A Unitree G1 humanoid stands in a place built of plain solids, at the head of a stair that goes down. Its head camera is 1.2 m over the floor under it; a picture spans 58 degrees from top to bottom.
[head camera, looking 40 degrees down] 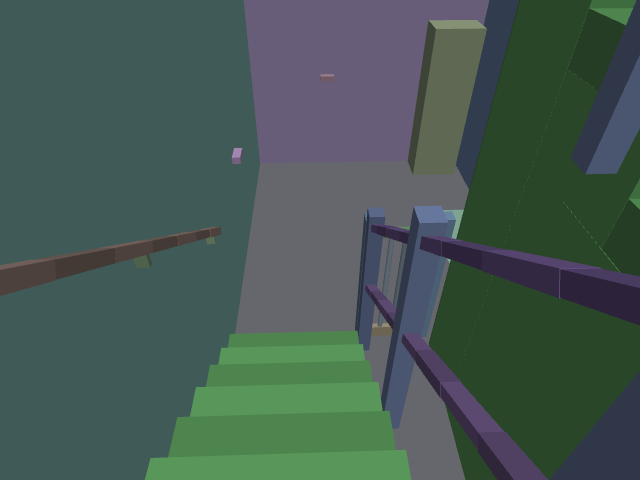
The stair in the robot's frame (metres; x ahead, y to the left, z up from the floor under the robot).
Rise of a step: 0.18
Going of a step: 0.25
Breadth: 0.90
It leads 2 degrees to the left of straight ahead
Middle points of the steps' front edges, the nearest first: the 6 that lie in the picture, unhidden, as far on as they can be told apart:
0.68 0.14 -0.36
0.93 0.15 -0.54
1.18 0.16 -0.72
1.42 0.17 -0.89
1.67 0.17 -1.07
1.91 0.18 -1.25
